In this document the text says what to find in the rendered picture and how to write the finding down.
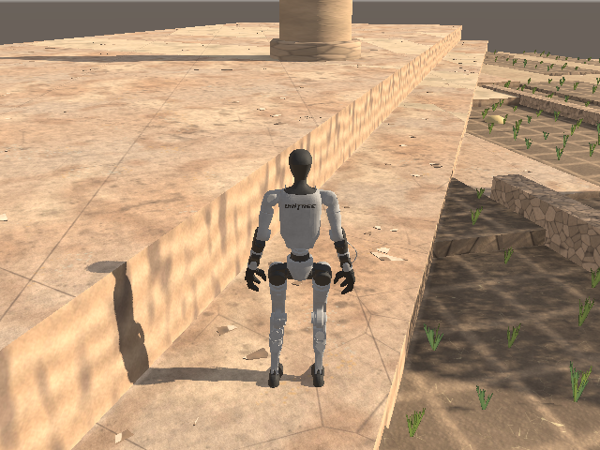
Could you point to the left robot upper arm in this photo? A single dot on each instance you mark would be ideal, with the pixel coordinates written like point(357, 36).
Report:
point(270, 199)

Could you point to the right robot upper arm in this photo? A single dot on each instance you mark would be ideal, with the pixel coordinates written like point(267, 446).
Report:
point(329, 198)

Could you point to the left robot forearm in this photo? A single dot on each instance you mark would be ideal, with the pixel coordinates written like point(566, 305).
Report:
point(256, 252)

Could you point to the robot left hand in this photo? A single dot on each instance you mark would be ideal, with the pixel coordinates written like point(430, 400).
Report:
point(250, 277)

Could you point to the robot left foot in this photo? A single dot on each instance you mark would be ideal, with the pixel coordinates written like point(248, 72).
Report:
point(273, 378)

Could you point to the right robot forearm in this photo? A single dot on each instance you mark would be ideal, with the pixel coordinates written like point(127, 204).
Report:
point(343, 253)

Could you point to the robot right shin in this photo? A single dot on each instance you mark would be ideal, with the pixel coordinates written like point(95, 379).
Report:
point(319, 342)

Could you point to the robot right hand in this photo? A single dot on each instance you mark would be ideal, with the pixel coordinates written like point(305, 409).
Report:
point(350, 279)

